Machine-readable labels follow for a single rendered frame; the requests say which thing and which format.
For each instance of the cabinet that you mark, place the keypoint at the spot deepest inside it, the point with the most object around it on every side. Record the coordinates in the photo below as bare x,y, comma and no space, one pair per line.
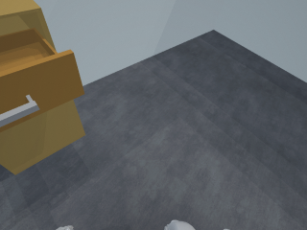
25,144

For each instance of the drawer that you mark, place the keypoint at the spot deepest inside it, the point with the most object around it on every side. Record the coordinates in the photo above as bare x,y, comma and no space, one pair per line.
29,65

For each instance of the handle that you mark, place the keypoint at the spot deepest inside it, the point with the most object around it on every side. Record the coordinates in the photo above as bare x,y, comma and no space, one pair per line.
19,112

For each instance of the robot right thigh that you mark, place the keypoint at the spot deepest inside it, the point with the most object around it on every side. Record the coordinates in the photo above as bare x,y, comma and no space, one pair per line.
179,225

